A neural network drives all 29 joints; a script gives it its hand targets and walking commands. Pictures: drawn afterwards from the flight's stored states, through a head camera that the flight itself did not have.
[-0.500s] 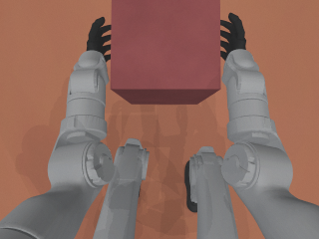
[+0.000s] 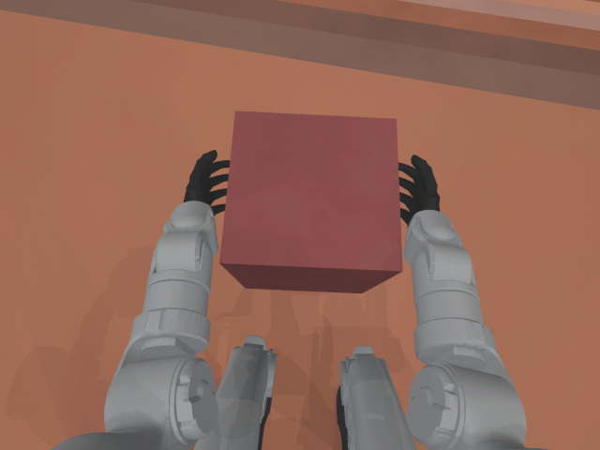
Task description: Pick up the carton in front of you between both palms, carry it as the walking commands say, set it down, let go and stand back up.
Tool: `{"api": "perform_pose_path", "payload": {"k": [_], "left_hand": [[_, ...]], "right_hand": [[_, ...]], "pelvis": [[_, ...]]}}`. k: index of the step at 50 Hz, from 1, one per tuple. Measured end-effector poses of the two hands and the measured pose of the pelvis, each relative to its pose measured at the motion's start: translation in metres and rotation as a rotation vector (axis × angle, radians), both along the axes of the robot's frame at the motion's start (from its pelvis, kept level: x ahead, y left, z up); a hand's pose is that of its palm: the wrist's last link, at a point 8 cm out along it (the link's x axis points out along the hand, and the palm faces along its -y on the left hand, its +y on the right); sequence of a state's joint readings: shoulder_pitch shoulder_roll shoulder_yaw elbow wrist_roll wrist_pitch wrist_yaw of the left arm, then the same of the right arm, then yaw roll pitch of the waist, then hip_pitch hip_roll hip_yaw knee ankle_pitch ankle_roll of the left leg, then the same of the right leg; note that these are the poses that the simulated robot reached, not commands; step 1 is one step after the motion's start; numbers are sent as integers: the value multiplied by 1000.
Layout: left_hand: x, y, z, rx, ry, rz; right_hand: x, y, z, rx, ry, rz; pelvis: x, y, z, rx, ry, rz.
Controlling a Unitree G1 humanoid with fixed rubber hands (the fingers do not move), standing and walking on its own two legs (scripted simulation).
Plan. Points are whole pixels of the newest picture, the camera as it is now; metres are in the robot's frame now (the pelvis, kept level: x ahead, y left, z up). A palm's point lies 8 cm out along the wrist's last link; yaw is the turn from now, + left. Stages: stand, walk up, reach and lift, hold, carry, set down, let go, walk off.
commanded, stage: reach and lift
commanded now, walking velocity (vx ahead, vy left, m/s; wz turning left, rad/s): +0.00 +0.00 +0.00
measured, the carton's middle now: (309, 217) +0.44 +0.02 -0.10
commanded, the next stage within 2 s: hold in 1.76 s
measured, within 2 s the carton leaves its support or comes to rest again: neither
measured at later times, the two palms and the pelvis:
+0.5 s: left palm (159, 192) +0.37 +0.16 +0.12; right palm (484, 206) +0.38 -0.14 +0.12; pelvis +0.03 +0.00 +0.12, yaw +0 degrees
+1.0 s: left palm (125, 176) +0.34 +0.15 +0.20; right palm (558, 211) +0.34 -0.15 +0.20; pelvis +0.05 +0.01 +0.17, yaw +0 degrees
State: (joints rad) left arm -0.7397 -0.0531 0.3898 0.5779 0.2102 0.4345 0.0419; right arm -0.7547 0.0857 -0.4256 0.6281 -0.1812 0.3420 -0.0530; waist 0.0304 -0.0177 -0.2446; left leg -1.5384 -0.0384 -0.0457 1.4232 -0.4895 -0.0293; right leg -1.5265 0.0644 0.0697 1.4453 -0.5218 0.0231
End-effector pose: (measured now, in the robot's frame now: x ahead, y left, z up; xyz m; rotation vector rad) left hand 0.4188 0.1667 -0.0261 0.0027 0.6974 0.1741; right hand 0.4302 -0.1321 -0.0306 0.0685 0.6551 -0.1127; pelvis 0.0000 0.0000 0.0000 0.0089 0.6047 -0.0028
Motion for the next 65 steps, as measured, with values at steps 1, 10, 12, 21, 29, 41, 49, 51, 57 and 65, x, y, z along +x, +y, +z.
{"api": "perform_pose_path", "payload": {"k": [1,10,12,21,29,41,49,51,57,65], "left_hand": [[-2,-1,7,-4,2,0],[-27,-7,59,-18,7,0],[-31,-7,71,-20,-2,2],[-46,-5,121,-7,6,-8],[-55,-10,165,-14,2,-29],[-71,-13,213,11,5,-62],[-75,-16,222,22,19,-85],[-75,-17,222,21,17,-85],[-74,-16,224,11,1,-65],[-74,-13,236,8,-30,-41]], "right_hand": [[-4,-1,6,2,2,-4],[-32,-8,59,-5,8,-12],[-35,-7,71,-3,0,-13],[-51,-6,121,-20,7,-4],[-62,-10,173,-36,6,-15],[-82,-13,219,-63,7,-7],[-92,-17,225,-78,25,-9],[-93,-17,226,-77,23,-12],[-89,-16,227,-55,9,-16],[-83,-14,238,-68,-22,11]], "pelvis": [[2,0,6,0,-13,-1],[12,0,55,2,-132,-9],[14,0,64,3,-161,-11],[25,-1,106,-3,-291,-1],[42,1,141,-5,-431,0],[59,8,171,-10,-612,7],[54,10,175,-10,-666,-2],[51,11,175,-11,-672,-6],[44,9,173,-14,-678,-15],[46,5,174,-8,-681,-7]]}}
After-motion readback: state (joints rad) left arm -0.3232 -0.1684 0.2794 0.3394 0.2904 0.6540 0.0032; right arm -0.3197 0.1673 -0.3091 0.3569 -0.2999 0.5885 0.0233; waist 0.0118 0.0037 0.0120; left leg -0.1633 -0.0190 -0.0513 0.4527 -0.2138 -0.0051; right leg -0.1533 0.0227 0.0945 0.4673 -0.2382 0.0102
